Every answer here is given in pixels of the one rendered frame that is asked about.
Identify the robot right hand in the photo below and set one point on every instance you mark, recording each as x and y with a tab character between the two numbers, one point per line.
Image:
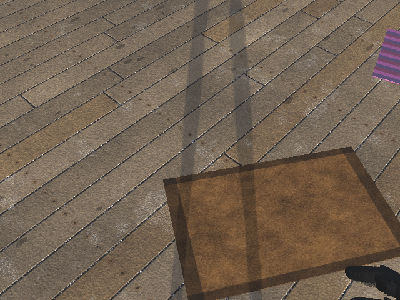
383	278

